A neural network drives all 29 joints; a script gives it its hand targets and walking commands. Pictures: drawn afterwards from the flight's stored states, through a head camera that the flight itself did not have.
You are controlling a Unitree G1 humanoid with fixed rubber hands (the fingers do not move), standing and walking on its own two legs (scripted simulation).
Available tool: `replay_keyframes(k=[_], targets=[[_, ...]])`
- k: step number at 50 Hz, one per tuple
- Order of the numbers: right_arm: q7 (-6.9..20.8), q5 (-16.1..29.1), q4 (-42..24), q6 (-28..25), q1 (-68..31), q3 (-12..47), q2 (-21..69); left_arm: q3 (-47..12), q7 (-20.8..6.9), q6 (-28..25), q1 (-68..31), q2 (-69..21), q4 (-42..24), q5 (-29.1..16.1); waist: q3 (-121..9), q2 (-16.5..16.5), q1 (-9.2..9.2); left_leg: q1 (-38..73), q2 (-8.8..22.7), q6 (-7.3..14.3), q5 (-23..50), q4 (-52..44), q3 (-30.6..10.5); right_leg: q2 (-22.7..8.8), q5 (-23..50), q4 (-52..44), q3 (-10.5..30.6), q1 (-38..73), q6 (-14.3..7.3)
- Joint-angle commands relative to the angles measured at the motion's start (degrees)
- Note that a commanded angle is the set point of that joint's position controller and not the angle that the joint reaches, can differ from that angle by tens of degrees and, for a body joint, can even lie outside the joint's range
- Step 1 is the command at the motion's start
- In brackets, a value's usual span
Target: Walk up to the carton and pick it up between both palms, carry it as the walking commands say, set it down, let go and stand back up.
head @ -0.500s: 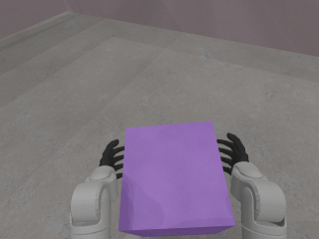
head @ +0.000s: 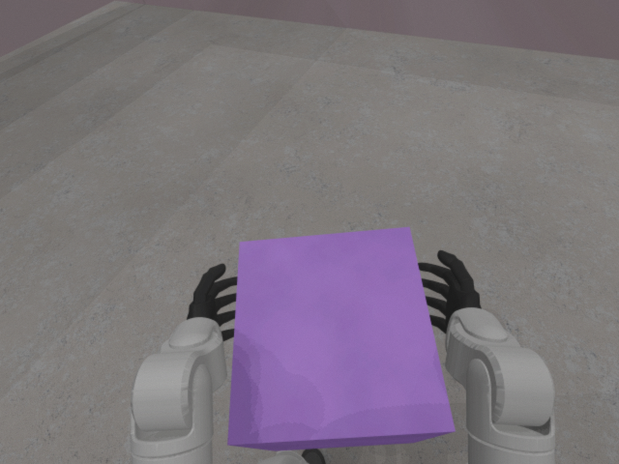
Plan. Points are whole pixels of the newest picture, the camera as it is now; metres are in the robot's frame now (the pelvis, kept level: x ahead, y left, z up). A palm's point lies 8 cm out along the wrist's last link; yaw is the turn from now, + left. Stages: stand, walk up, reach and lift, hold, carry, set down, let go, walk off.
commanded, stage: carry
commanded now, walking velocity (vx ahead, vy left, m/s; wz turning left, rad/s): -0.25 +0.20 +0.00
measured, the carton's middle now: (334, 351) +0.26 -0.01 +0.00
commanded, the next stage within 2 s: none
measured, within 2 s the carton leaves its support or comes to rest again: neither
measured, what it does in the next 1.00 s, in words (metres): walks backwards: left foot, then right foot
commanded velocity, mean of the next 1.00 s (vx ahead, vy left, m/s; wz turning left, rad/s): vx -0.25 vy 0.20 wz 0.00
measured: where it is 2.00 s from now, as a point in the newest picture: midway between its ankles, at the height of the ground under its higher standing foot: outside the picture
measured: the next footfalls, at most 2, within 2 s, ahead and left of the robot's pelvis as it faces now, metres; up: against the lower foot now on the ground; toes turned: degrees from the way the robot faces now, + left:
left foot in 0.28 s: -0.07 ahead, +0.19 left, +0.00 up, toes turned +5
right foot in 0.62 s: -0.20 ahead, -0.02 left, +0.00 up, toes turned -1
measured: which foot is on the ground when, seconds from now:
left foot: down 0.00-0.00, up 0.02-0.26, down 0.28-0.64, up 0.66-0.92, down 0.94-1.00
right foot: down 0.00-0.30, up 0.32-0.60, down 0.62-0.94, up 0.96-1.00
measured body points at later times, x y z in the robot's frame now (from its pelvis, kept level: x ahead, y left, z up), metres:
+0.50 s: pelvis -0.18 +0.10 +0.01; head -0.18 +0.11 +0.46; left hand +0.07 +0.26 +0.09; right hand +0.10 -0.03 +0.10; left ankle -0.11 +0.19 -0.71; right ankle -0.20 -0.06 -0.63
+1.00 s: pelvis -0.37 +0.19 +0.01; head -0.36 +0.22 +0.46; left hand -0.12 +0.35 +0.08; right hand -0.09 +0.06 +0.11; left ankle -0.37 +0.28 -0.71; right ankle -0.28 +0.01 -0.67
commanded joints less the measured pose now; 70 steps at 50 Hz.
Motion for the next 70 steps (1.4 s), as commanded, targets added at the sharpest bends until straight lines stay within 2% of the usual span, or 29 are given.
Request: replay_keyframes(k=[1, 4, 7, 10, 12, 14, 15, 18, 22, 25, 28, 30, 32, 33, 36, 39, 43, 44, 45, 46, 47, 49, 51, 58, 65, 66, 67, 69, 70], targets=[[9.6, 20.7, -13.2, -0.9, -28.5, 39.2, 53.6, -32.2, -10.0, -4.9, -22.8, -54.5, -8.5, -18.8, -19.2, -30.6, 2.13, -4.9, 3.9, -7.8, -25.5, 25.5, -15.1, -32.7, 20.0, -21.3, 26.9, 10.1, -18.4], [9.5, 21.2, -7.5, -0.7, -29.2, 37.0, 55.6, -32.6, -10.1, -4.4, -24.6, -55.4, -8.8, -19.1, -11.8, -9.0, 1.10, 0.9, -0.2, -8.2, -18.4, 37.3, -14.1, -19.6, 13.1, -20.3, 12.3, -1.2, -12.1], [9.5, 19.9, -3.2, -0.1, -18.9, 35.9, 53.9, -33.8, -9.4, -4.3, -24.3, -50.1, -11.2, -18.3, -14.1, -11.0, 0.50, 2.1, 1.1, -8.4, -20.6, 20.3, -9.4, -17.3, 34.3, -15.2, 8.9, 6.9, -8.8], [9.3, 19.6, -4.4, 0.6, -19.1, 35.6, 53.1, -34.6, -9.0, -3.5, -23.6, -50.4, -10.7, -18.8, -17.4, -19.9, 0.46, 12.0, 2.1, -7.6, -21.9, 5.8, -8.5, -18.9, 30.0, -16.1, 9.9, 7.0, -7.7], [9.7, 19.7, -5.1, 0.8, -20.5, 34.9, 52.3, -34.1, -8.6, -3.0, -23.3, -50.8, -10.1, -18.0, -18.6, -11.4, -0.22, 21.7, 3.3, -7.4, -18.5, -11.0, -9.3, -12.6, 18.8, -6.5, 3.4, 2.8, -4.0], [10.0, 20.1, -4.4, 1.0, -23.7, 34.5, 52.3, -33.4, -8.9, -2.5, -26.0, -50.8, -9.6, -18.1, -12.8, 15.7, 1.07, 21.3, 21.5, -0.9, 6.5, -14.1, -31.2, -0.5, -13.7, 15.4, -3.8, -14.5, -0.2], [10.4, 19.4, -3.1, 1.0, -21.1, 33.2, 51.7, -34.4, -8.8, -2.8, -28.8, -49.6, -11.6, -18.5, -9.1, 15.9, 0.84, 12.3, 22.1, 1.6, 9.5, -14.2, -27.4, 0.7, -16.9, 28.4, 0.1, -11.8, -0.9], [10.8, 18.0, -1.8, 0.8, -21.3, 31.7, 52.8, -36.4, -9.6, -2.7, -29.6, -52.5, -8.4, -19.7, -8.0, 7.0, 0.53, 6.9, 12.3, 0.3, -8.7, -12.8, -13.4, 0.2, -3.5, 38.1, -0.2, -9.2, -0.6], [10.6, 18.9, -4.0, -0.1, -21.6, 31.2, 52.6, -36.7, -9.1, -3.6, -29.7, -53.7, -10.4, -20.7, -14.8, 3.0, 0.40, 19.5, 11.6, 1.1, -1.9, -10.8, -16.1, 0.2, -4.9, 27.6, -2.8, -9.6, -0.3], [9.9, 18.6, -5.4, -0.4, -20.8, 32.7, 53.5, -36.6, -8.8, -3.6, -30.1, -53.0, -12.6, -21.2, -21.7, 6.0, 0.17, 28.4, 14.6, 4.9, 19.6, -7.4, -21.2, 1.2, -8.1, 13.4, -3.9, -5.4, -1.0], [9.0, 18.8, -5.9, 0.1, -19.1, 34.4, 53.1, -34.1, -9.0, -3.2, -24.2, -51.7, -10.0, -20.5, -26.0, 3.7, 0.75, 23.8, 15.0, 4.6, 15.3, -9.4, -20.4, 1.6, 0.2, -6.2, -6.4, 7.3, -2.5], [8.7, 19.3, -7.5, -0.5, -20.3, 36.3, 54.8, -33.7, -9.8, -4.2, -26.8, -54.2, -10.9, -21.3, -27.1, -4.5, 1.74, 12.5, 10.4, -1.7, 8.9, -6.1, -16.3, -5.9, 11.9, -17.6, 1.4, 21.2, -3.7], [8.9, 20.3, -8.7, -0.6, -24.4, 37.3, 55.6, -32.2, -10.5, -4.5, -26.1, -54.3, -9.3, -20.9, -22.7, -28.2, 1.48, -8.0, -0.5, -8.4, -28.0, 17.1, -7.9, -31.8, 30.5, -20.2, 31.4, 22.7, -14.4], [9.7, 21.6, -12.6, -1.0, -26.9, 39.8, 56.4, -32.8, -10.3, -5.4, -24.4, -55.9, -10.5, -19.5, -19.7, -24.4, 2.14, -3.6, 2.4, -7.0, -28.2, 29.7, -16.6, -31.8, 34.3, -17.8, 26.0, 11.7, -17.8], [9.6, 22.1, -9.3, -1.3, -30.0, 38.8, 57.6, -32.4, -10.8, -5.3, -26.2, -55.6, -11.1, -19.5, -13.6, -11.8, 1.10, 0.9, -1.5, -8.0, -18.1, 39.0, -12.8, -19.1, 16.3, -19.9, 11.3, 1.6, -11.2], [9.2, 20.4, -4.2, -0.4, -21.3, 37.1, 55.6, -33.0, -10.0, -4.9, -25.5, -51.5, -11.0, -19.0, -15.4, -15.0, 0.46, 2.4, 0.1, -8.3, -20.3, 25.8, -9.6, -16.5, 35.0, -15.9, 8.6, 7.5, -8.5], [8.9, 19.5, -3.7, 0.8, -19.1, 35.7, 52.7, -33.1, -9.3, -3.6, -22.6, -49.5, -9.9, -18.2, -16.4, -20.9, 0.37, 14.1, 1.4, -7.0, -22.2, 3.1, -9.1, -18.3, 17.9, -18.9, 11.0, 5.2, -6.5], [9.2, 19.5, -2.4, 1.1, -17.5, 35.1, 52.3, -33.7, -8.7, -3.3, -23.0, -48.8, -11.0, -17.9, -16.4, -16.1, -0.57, 20.2, 2.1, -6.5, -21.2, -6.9, -10.7, -17.0, 12.7, -13.6, 8.9, 2.7, -5.1], [9.6, 19.9, -3.4, 0.5, -21.0, 34.4, 53.5, -34.9, -8.9, -3.4, -25.6, -50.2, -11.1, -18.4, -16.4, -2.7, -0.62, 23.9, 5.4, -5.6, -19.0, -15.0, -14.4, -10.0, 7.2, -5.6, 2.5, -2.3, -3.5], [10.0, 19.4, -3.0, 0.4, -20.5, 33.5, 52.7, -35.2, -8.9, -3.2, -27.4, -50.3, -12.2, -18.7, -12.3, 15.8, 0.30, 22.9, 17.3, -2.6, -4.6, -18.0, -29.6, -1.5, -8.4, 8.4, -2.3, -14.4, -1.2], [10.2, 19.2, -1.8, 0.6, -19.1, 32.7, 52.3, -35.4, -8.9, -3.2, -28.9, -50.7, -13.2, -19.1, -9.4, 19.3, 0.70, 14.8, 23.0, 2.0, 7.3, -15.3, -31.0, 1.1, -16.7, 25.6, -0.6, -14.5, -0.9], [10.7, 19.1, -2.6, 0.2, -21.4, 32.1, 54.4, -36.3, -9.3, -3.5, -30.2, -52.6, -10.8, -19.9, -9.8, 10.5, -0.22, 10.4, 16.8, 3.8, 6.2, -12.3, -20.0, 1.0, -9.2, 37.4, 2.2, -10.4, -1.2], [11.4, 19.9, -3.5, -0.2, -22.5, 32.2, 55.7, -38.2, -9.5, -3.9, -32.9, -55.1, -12.8, -21.6, -10.0, 5.0, 0.76, 13.0, 10.8, -0.2, 2.5, -11.0, -13.6, 0.8, -1.9, 38.8, 0.7, -10.8, -0.6], [10.1, 18.0, -4.4, -0.7, -16.5, 30.7, 51.8, -38.0, -8.1, -3.7, -28.5, -52.6, -13.3, -21.1, -22.4, 4.5, 0.14, 34.2, 13.7, 2.2, 31.0, -6.2, -22.7, 1.8, -7.4, 19.2, -1.7, -9.7, 0.1], [10.0, 19.9, -7.0, -0.6, -19.0, 35.1, 55.2, -35.3, -8.8, -4.2, -26.9, -53.1, -13.7, -20.4, -26.2, 6.0, 1.19, 22.0, 11.5, -3.1, 4.0, -18.8, -17.7, 2.7, 1.5, -7.8, -8.1, 12.8, -4.1], [9.5, 19.7, -7.8, -0.7, -19.1, 35.8, 54.9, -34.8, -9.2, -4.0, -24.6, -53.7, -11.5, -20.4, -27.5, 2.3, 1.76, 19.5, 9.6, -7.1, 3.7, -18.5, -14.2, 1.2, 8.5, -18.2, -8.8, 20.0, -4.0], [9.3, 19.5, -7.3, -0.5, -18.6, 36.5, 55.2, -34.3, -9.3, -4.4, -24.6, -53.8, -11.9, -20.5, -27.1, -6.1, 2.23, 11.0, 6.4, -9.8, -4.9, -15.5, -10.7, -5.3, 9.1, -19.6, 0.3, 28.0, -5.7], [9.4, 19.9, -10.8, -0.6, -24.6, 36.9, 53.0, -33.8, -9.8, -4.6, -24.4, -55.4, -9.4, -20.0, -22.4, -33.4, 2.61, 3.3, 0.2, -11.5, -25.6, 22.4, -9.6, -34.0, 13.3, -23.6, 32.4, 11.1, -19.2], [9.4, 20.8, -11.9, -0.7, -28.5, 37.6, 53.8, -33.8, -9.8, -4.2, -23.4, -55.5, -8.3, -19.1, -17.0, -27.3, 1.91, 4.5, 4.0, -9.2, -26.0, 35.3, -17.7, -31.3, 14.0, -24.2, 24.4, 0.7, -18.8]])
